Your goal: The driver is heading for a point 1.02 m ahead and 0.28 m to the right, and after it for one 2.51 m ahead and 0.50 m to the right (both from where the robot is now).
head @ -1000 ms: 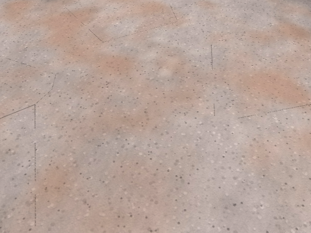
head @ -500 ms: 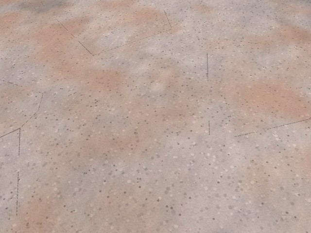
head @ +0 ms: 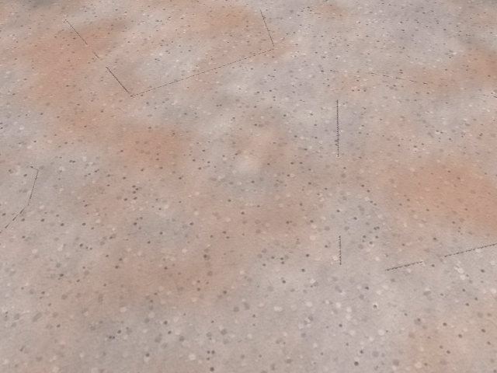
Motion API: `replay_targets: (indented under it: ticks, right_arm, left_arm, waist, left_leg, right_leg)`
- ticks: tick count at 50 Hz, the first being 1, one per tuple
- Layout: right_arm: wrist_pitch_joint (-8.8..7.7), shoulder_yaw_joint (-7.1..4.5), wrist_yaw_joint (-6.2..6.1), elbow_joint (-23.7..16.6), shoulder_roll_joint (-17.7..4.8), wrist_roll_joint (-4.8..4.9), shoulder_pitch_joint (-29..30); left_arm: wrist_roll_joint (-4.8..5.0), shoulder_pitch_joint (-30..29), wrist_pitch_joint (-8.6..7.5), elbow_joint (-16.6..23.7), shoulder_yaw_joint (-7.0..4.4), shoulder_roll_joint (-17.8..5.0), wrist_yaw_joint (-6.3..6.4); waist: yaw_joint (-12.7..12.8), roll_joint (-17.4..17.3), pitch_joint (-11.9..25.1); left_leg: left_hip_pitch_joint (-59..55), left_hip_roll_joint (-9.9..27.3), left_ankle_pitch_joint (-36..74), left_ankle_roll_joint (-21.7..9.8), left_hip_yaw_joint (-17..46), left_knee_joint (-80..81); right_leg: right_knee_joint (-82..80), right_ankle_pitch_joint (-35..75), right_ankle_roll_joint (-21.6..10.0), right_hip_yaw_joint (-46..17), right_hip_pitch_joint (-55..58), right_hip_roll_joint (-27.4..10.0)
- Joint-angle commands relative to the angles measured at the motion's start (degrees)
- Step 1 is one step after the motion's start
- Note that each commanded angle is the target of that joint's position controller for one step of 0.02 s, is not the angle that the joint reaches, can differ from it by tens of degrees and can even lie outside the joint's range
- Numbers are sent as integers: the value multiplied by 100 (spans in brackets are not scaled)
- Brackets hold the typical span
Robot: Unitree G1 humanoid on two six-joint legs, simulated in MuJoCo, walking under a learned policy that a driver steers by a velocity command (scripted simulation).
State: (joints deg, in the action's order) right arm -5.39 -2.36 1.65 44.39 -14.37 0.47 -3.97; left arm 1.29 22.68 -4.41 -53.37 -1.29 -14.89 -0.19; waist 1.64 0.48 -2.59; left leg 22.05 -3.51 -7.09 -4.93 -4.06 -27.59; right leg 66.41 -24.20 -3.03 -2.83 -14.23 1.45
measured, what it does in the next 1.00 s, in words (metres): walks ahead: right foot, then left foot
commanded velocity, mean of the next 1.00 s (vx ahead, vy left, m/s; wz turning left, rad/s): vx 0.18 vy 0.00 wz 0.00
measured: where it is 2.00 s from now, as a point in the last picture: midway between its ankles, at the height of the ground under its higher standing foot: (274, 369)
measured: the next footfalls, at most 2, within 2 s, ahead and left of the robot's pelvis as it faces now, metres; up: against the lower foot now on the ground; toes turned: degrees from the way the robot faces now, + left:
right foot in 0.36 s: +0.37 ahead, -0.16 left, +0.00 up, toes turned +0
left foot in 0.68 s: +0.30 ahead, +0.09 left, +0.00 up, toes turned +1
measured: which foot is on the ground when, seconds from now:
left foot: down 0.00-0.38, up 0.40-0.66, down 0.68-1.00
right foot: up 0.00-0.34, down 0.36-1.00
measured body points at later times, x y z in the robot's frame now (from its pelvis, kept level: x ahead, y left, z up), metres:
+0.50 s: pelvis +0.22 -0.06 +0.00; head +0.26 -0.08 +0.45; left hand +0.38 +0.18 -0.10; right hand +0.28 -0.34 -0.15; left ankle +0.15 +0.09 -0.67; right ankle +0.33 -0.15 -0.73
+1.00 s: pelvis +0.29 -0.05 +0.01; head +0.30 -0.04 +0.46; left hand +0.37 +0.21 -0.13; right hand +0.33 -0.30 -0.14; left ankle +0.26 +0.08 -0.73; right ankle +0.33 -0.16 -0.73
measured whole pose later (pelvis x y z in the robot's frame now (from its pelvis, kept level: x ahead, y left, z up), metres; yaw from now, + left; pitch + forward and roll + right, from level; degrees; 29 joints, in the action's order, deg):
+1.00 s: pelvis +0.29 -0.05 +0.01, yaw +1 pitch -1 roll +0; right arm -1.0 -1.4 -2.2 59.9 -12.2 -0.2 -13.4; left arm -0.3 9.0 -0.2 -56.0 -1.9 -13.3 1.0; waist -0.2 0.1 -1.8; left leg 10.6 1.7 -18.4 1.3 0.5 -29.8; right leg 28.5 -11.3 -1.2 1.3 -16.4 0.8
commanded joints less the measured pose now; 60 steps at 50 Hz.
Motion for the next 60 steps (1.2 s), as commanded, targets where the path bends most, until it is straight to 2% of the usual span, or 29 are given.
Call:
replay_targets:
  ticks: [1, 2, 4, 6, 7, 10, 12, 14, 16, 17, 18, 19, 20, 21, 22, 23, 24, 26, 27, 31, 33, 34, 35, 36, 37, 38, 41, 47, 60]
  right_arm:
    - [-58, -121, -15, -16, -450, -72, -563]
    - [-70, -118, 4, 6, -445, -100, -486]
    - [-126, -147, 29, 116, -554, -43, -527]
    - [-153, -198, -17, 225, -759, -55, -670]
    - [-143, -209, -51, 261, -824, -65, -709]
    - [-70, -211, -126, 411, -933, -58, -1025]
    - [-6, -210, -144, 561, -1007, -6, -1304]
    - [67, -205, -174, 630, -1019, 41, -1283]
    - [141, -212, -208, 664, -1037, 56, -1110]
    - [167, -185, -222, 670, -948, 40, -1082]
    - [160, -119, -225, 663, -769, -66, -1322]
    - [122, 49, -200, 765, -264, -164, -2191]
    - [158, 87, -178, 950, -272, -49, -2524]
    - [246, -31, -173, 932, -744, 52, -2275]
    - [353, -74, -222, 851, -811, 94, -1834]
    - [470, -94, -294, 807, -772, 54, -1528]
    - [582, -112, -362, 782, -737, 9, -1423]
    - [681, -77, -443, 870, -532, -37, -1547]
    - [687, -64, -464, 919, -471, -51, -1582]
    - [693, -53, -438, 1027, -410, -87, -1457]
    - [682, -47, -399, 1051, -429, -191, -1382]
    - [668, -51, -403, 993, -569, -227, -1302]
    - [657, -139, -416, 1035, -950, -130, -1179]
    - [604, -120, -396, 1083, -771, -93, -1109]
    - [537, -70, -391, 1111, -590, -123, -1030]
    - [480, -59, -386, 1128, -541, -140, -937]
    - [365, -42, -381, 1222, -490, -88, -1015]
    - [389, -25, -403, 1394, -488, -61, -1179]
    - [462, 19, -417, 1622, -341, -68, -1212]
  left_arm:
    - [24, -479, -188, 633, -237, -819, 36]
    - [-7, -276, -115, 587, -213, -650, 42]
    - [-52, -192, -2, 609, -162, -412, 67]
    - [-111, -617, 24, 813, -155, -444, 98]
    - [-136, -865, 17, 898, -146, -442, 99]
    - [-175, -1505, -64, 1036, -76, -276, 40]
    - [-130, -1703, -77, 1085, -89, -321, -6]
    - [-138, -1813, -72, 1163, -133, -472, -47]
    - [-194, -1564, -83, 1110, -215, -669, -71]
    - [-238, -1157, -93, 946, -277, -785, -59]
    - [-283, -780, -113, 870, -374, -1150, -24]
    - [-414, -570, -63, 891, -355, -1327, 5]
    - [-311, -379, 18, 805, -251, -881, -35]
    - [-189, -570, 70, 822, -198, -725, -96]
    - [-164, -957, 103, 861, -184, -685, -103]
    - [-192, -1353, 118, 917, -150, -626, -93]
    - [-242, -1680, 128, 948, -141, -608, -71]
    - [-332, -1952, 154, 911, -162, -617, -36]
    - [-337, -1964, 155, 873, -156, -571, -18]
    - [-208, -1942, 211, 697, -150, -564, 53]
    - [-157, -1770, 250, 556, -103, -432, 65]
    - [-179, -1653, 256, 489, -84, -383, 60]
    - [-196, -1493, 273, 494, -130, -444, 65]
    - [-228, -1604, 287, 472, -135, -471, 95]
    - [-213, -1609, 296, 457, -140, -436, 117]
    - [-201, -1555, 310, 403, -136, -388, 140]
    - [-206, -1449, 323, 255, -149, -376, 141]
    - [-158, -1468, 345, 46, -160, -357, 121]
    - [-123, -1453, 455, -360, -178, -385, 200]
  waist:
    - [-237, -107, 274]
    - [-68, -254, 222]
    - [61, -359, 128]
    - [3, -370, -6]
    - [-45, -341, -82]
    - [-306, -279, 33]
    - [-414, -363, 247]
    - [-369, -478, 357]
    - [-113, -500, 521]
    - [65, -417, 692]
    - [116, 73, 1072]
    - [-154, 1194, 1858]
    - [-55, 1561, 2508]
    - [-26, 1044, 2191]
    - [-82, 642, 1606]
    - [-147, 416, 1165]
    - [-281, 515, 944]
    - [-427, 764, 799]
    - [-435, 784, 841]
    - [-421, 662, 858]
    - [-441, 498, 585]
    - [-358, 302, 349]
    - [-79, -280, 72]
    - [-157, -463, -22]
    - [-116, -576, -10]
    - [-75, -637, 27]
    - [-115, -450, 189]
    - [-209, -150, 359]
    - [-185, -69, 241]
  left_leg:
    - [-1743, 1720, -83, -1042, 2201, 1726]
    - [-1327, 1591, 29, -1024, 1952, 1912]
    - [-818, 1528, 325, -1090, 1581, 2134]
    - [-648, 1457, 544, -1104, 1277, 2266]
    - [-608, 1369, 1063, -1049, 1068, 2218]
    - [-632, 1026, 2359, -719, 444, 1842]
    - [-1042, 1136, 2318, -623, 503, 1618]
    - [-1486, 1325, 2200, -483, 671, 1247]
    - [-1730, 1412, 2055, -281, 807, 708]
    - [-1702, 1226, 2087, -145, 764, 203]
    - [-1394, 812, 1416, 119, 522, -719]
    - [8, 256, -1313, 497, 341, -2312]
    - [332, 160, -3283, 673, 735, -3275]
    - [516, 348, -3329, 698, 972, -3647]
    - [764, 506, -3058, 725, 880, -3714]
    - [770, 647, -2749, 765, 830, -3514]
    - [465, 783, -2412, 798, 846, -3194]
    - [-234, 717, -1999, 838, 650, -2485]
    - [-470, 689, -1893, 834, 598, -2150]
    - [-1187, 599, -777, 697, 439, -770]
    - [-1540, 618, -277, 507, 458, -21]
    - [-1463, 912, -336, 355, 773, 297]
    - [-829, 933, -1192, 190, 806, 305]
    - [-244, 854, -1834, 183, 817, 530]
    - [-39, 847, -1871, 276, 824, 685]
    - [-13, 830, -1639, 374, 805, 726]
    - [-370, 781, -944, 473, 728, 556]
    - [-726, 702, -167, 452, 617, 335]
    - [-823, 588, -52, 483, 480, 381]
  right_leg:
    - [391, 559, 47, -253, -2230, -812]
    - [250, 660, 110, -242, -1918, -895]
    - [-149, 740, 263, -140, -1783, -1015]
    - [-771, 1245, 417, -62, -2006, -1095]
    - [-1237, 1609, 465, -15, -2012, -1078]
    - [-2703, 2799, 484, 299, -1421, -696]
    - [-3152, 3238, 456, 253, -1199, -532]
    - [-3487, 3058, 314, 84, -1157, -486]
    - [-3843, 2893, 133, 42, -759, -422]
    - [-4046, 3102, 27, 125, -194, -338]
    - [-3986, 5239, -157, -166, 690, -781]
    - [-3581, 7115, -1021, -1465, 2493, -2042]
    - [-3819, 6772, -1559, -2252, 2684, -2471]
    - [-4094, 5330, -1421, -2147, 2151, -2219]
    - [-4335, 4135, -1199, -1903, 1554, -2018]
    - [-4601, 3299, -1052, -1667, 883, -1848]
    - [-4859, 2670, -932, -1443, 263, -1694]
    - [-5133, 2174, -832, -975, -477, -1367]
    - [-5154, 2107, -839, -826, -558, -1294]
    - [-5196, 693, -755, -717, -675, -1188]
    - [-5214, -386, -380, -638, -974, -968]
    - [-5076, -617, -142, -556, -1061, -812]
    - [-4979, -403, 45, -197, -867, -459]
    - [-4694, 50, 143, -7, -339, -325]
    - [-4504, 425, 125, 29, -14, -314]
    - [-4399, 702, 74, 46, 158, -327]
    - [-4262, 1333, -14, 99, 229, -309]
    - [-4093, 2228, -17, 143, 376, -316]
    - [-4052, 2404, 2, 123, 515, -344]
